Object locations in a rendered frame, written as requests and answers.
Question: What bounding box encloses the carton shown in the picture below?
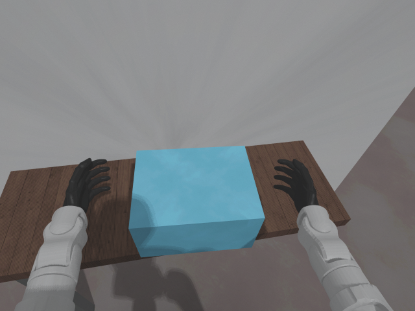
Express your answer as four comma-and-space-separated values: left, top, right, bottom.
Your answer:
128, 146, 265, 257

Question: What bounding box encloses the table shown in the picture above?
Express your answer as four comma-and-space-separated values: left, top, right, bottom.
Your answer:
0, 141, 351, 311

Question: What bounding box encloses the robot right forearm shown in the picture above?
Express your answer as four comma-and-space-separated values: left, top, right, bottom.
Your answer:
297, 205, 393, 311

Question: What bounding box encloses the robot left hand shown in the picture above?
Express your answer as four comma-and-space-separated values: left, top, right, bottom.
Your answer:
63, 158, 111, 213

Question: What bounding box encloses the robot left forearm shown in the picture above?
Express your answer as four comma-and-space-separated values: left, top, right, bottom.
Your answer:
14, 205, 88, 311

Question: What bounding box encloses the robot right hand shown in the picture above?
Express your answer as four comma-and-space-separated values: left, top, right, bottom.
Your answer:
273, 159, 319, 212

